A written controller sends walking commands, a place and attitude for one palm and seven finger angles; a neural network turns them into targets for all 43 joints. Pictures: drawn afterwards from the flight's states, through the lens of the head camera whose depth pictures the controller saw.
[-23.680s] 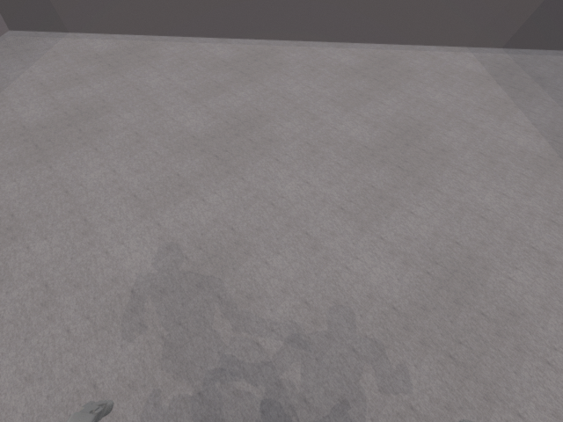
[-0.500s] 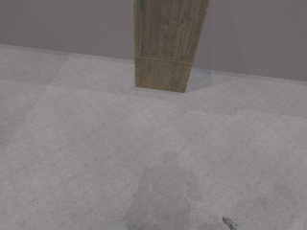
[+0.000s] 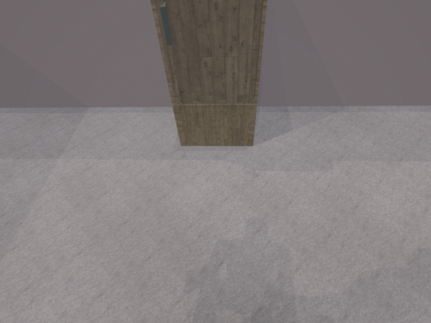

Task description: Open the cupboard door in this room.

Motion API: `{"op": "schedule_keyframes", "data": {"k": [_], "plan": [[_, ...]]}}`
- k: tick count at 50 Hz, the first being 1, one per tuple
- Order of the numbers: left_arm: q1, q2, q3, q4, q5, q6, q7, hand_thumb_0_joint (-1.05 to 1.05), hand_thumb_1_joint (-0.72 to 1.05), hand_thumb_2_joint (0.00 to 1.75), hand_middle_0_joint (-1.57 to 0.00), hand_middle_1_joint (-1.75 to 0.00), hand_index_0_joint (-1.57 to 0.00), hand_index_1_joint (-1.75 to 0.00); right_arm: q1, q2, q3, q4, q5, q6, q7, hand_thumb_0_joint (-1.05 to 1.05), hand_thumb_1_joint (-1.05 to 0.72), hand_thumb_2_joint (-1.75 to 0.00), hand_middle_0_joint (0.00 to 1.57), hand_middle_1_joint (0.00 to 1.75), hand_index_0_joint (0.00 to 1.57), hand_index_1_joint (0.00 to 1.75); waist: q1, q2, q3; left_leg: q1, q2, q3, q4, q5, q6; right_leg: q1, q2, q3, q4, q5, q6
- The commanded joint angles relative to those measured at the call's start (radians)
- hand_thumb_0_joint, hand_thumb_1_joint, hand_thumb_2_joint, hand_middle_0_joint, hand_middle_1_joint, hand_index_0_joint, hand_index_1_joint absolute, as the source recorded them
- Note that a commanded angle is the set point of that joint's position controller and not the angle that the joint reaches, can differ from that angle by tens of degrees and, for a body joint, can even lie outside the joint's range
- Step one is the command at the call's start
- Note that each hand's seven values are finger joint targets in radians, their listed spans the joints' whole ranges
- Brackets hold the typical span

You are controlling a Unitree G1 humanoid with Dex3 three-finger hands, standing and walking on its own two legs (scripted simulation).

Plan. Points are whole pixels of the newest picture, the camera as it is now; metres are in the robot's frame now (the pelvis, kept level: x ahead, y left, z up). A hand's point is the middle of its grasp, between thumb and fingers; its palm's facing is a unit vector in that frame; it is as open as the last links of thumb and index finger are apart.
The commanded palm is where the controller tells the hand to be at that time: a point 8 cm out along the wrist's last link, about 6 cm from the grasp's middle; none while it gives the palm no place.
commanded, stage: stand and wait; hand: left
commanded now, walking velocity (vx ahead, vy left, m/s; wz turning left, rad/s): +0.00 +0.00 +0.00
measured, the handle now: (167, 24) +1.20 +0.23 +0.02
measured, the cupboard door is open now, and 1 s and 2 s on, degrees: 0 0 0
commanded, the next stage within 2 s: look at it before walking up in 0.42 s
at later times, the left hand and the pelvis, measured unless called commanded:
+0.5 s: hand out of the picture -0.01 +0.17 -0.17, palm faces +0.04 -0.99 -0.16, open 7.3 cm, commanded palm none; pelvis +0.02 +0.01 +0.01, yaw -1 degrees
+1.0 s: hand out of the picture +0.02 +0.18 -0.17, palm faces +0.02 -0.98 -0.17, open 7.3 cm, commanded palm none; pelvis +0.03 +0.02 +0.01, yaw -1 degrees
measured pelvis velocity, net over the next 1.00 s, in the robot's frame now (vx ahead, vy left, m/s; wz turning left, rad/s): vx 0.03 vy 0.02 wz -0.02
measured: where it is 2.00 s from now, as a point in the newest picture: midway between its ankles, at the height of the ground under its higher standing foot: outside the picture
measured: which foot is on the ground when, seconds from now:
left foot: down 0.00-1.00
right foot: down 0.00-1.00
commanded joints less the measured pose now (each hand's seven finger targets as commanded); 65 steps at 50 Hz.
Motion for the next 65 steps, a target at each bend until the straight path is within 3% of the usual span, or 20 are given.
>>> {"op": "schedule_keyframes", "data": {"k": [1,3,4,5,6,8,11,18,29,45,58,60,63,65], "plan": [[0.069,0.149,0.026,-0.005,-0.001,0.009,0.013,0.00,0.90,0.90,-0.20,-0.30,-0.20,-0.30,0.100,-0.031,-0.001,0.000,0.005,-0.008,-0.004,0.00,-0.90,-0.90,0.20,0.30,0.20,0.30,0.021,-0.152,-0.107,-0.008,0.025,-0.036,-0.090,0.126,-0.006,0.133,-0.221,0.181,-0.170,0.412,-0.083],[0.052,0.134,0.022,-0.001,-0.009,0.013,0.012,0.00,0.90,0.90,-0.20,-0.30,-0.20,-0.30,0.120,-0.031,0.002,0.019,0.001,-0.014,-0.004,0.00,-0.90,-0.90,0.20,0.30,0.20,0.30,0.007,-0.120,-0.097,0.089,0.031,-0.034,-0.229,0.290,-0.006,0.053,-0.177,0.153,-0.154,0.239,-0.039],[0.057,0.113,0.016,0.002,-0.011,0.016,0.009,0.00,0.90,0.90,-0.20,-0.30,-0.20,-0.30,0.114,-0.046,0.000,0.019,-0.003,-0.020,-0.005,0.00,-0.90,-0.90,0.20,0.30,0.20,0.30,0.014,-0.066,-0.075,0.106,0.059,-0.066,-0.259,0.358,0.005,0.011,-0.132,0.134,-0.145,0.156,-0.009],[0.060,0.100,0.013,0.002,-0.011,0.022,0.007,0.00,0.90,0.90,-0.20,-0.30,-0.20,-0.30,0.091,-0.062,0.000,0.014,-0.005,-0.023,-0.007,0.00,-0.90,-0.90,0.20,0.30,0.20,0.30,0.027,-0.021,-0.048,0.063,0.093,-0.087,-0.292,0.379,0.017,0.029,-0.096,0.112,-0.149,0.109,0.017],[0.073,0.097,0.013,0.006,-0.006,0.026,0.006,0.00,0.90,0.90,-0.20,-0.30,-0.20,-0.30,0.066,-0.074,-0.001,0.006,-0.003,-0.021,-0.007,0.00,-0.90,-0.90,0.20,0.30,0.20,0.30,0.041,-0.016,-0.029,0.026,0.107,-0.086,-0.306,0.350,0.019,0.052,-0.084,0.107,-0.167,0.065,0.029],[0.082,0.108,0.016,0.017,0.000,0.034,0.007,0.00,0.90,0.90,-0.20,-0.30,-0.20,-0.30,0.024,-0.056,0.002,0.000,0.001,-0.019,-0.003,0.00,-0.90,-0.90,0.20,0.30,0.20,0.30,0.047,0.013,0.029,-0.023,0.093,-0.083,-0.345,0.282,0.016,0.062,-0.086,0.110,-0.189,0.018,0.040],[0.126,0.108,0.006,0.038,-0.002,0.030,0.007,0.00,0.90,0.90,-0.20,-0.30,-0.20,-0.30,0.032,-0.057,0.005,0.000,0.002,-0.019,-0.007,0.00,-0.90,-0.90,0.20,0.30,0.20,0.30,0.047,0.006,0.045,0.003,0.086,-0.069,-0.351,0.298,0.019,0.070,-0.090,0.121,-0.207,0.067,0.035],[0.176,0.106,-0.002,0.053,-0.002,0.022,0.010,0.00,0.90,0.90,-0.20,-0.30,-0.20,-0.30,0.041,-0.072,0.008,-0.006,0.003,-0.021,-0.009,0.00,-0.90,-0.90,0.20,0.30,0.20,0.30,0.039,-0.041,0.004,0.062,0.080,-0.062,-0.357,0.318,0.027,0.083,-0.093,0.127,-0.222,0.096,0.036],[0.238,0.083,-0.007,0.074,-0.001,0.017,0.014,0.00,0.90,0.90,-0.20,-0.30,-0.20,-0.30,0.054,-0.064,0.010,-0.001,0.006,-0.026,-0.014,0.00,-0.90,-0.90,0.20,0.30,0.20,0.30,0.037,-0.031,-0.006,0.070,0.076,-0.057,-0.350,0.332,0.034,0.091,-0.093,0.126,-0.215,0.123,0.031],[0.248,0.076,-0.008,0.067,0.001,0.021,0.018,0.00,0.90,0.90,-0.20,-0.30,-0.20,-0.30,0.080,-0.053,0.009,0.008,0.006,-0.029,-0.014,0.00,-0.90,-0.90,0.20,0.30,0.20,0.30,0.042,-0.041,0.045,0.030,0.074,-0.059,-0.359,0.310,0.040,0.076,-0.088,0.126,-0.196,0.107,0.031],[0.231,0.099,-0.002,0.056,0.002,0.017,0.018,0.00,0.90,0.90,-0.20,-0.30,-0.20,-0.30,0.077,-0.070,0.003,0.005,0.006,-0.037,-0.015,0.00,-0.90,-0.90,0.20,0.30,0.20,0.30,0.040,-0.038,0.008,0.053,0.078,-0.060,-0.350,0.378,0.045,0.112,-0.092,0.118,-0.176,0.180,0.028],[0.236,0.084,-0.004,0.064,0.001,0.016,0.017,0.00,0.90,0.90,-0.20,-0.30,-0.20,-0.30,0.092,-0.054,0.007,0.014,0.001,-0.032,-0.012,0.00,-0.90,-0.90,0.20,0.30,0.20,0.30,0.037,-0.051,0.014,0.047,0.065,-0.054,-0.348,0.266,0.040,0.106,-0.089,0.114,-0.191,0.055,0.034],[0.241,0.106,0.014,0.055,0.011,0.028,0.005,0.00,0.90,0.90,-0.20,-0.30,-0.20,-0.30,0.100,-0.062,-0.003,0.001,-0.007,-0.018,-0.005,0.00,-0.90,-0.90,0.20,0.30,0.20,0.30,0.038,-0.054,0.059,-0.012,0.048,-0.054,-0.336,0.002,0.054,0.037,-0.090,0.117,-0.189,-0.270,0.028],[0.245,0.120,0.024,0.044,0.016,0.030,-0.004,0.00,0.90,0.90,-0.20,-0.30,-0.20,-0.30,0.095,-0.067,-0.010,-0.017,-0.010,-0.014,-0.001,0.00,-0.90,-0.90,0.20,0.30,0.20,0.30,0.043,-0.061,0.105,-0.074,0.043,-0.067,-0.312,-0.092,0.065,0.002,-0.094,0.127,-0.194,-0.377,0.021]]}}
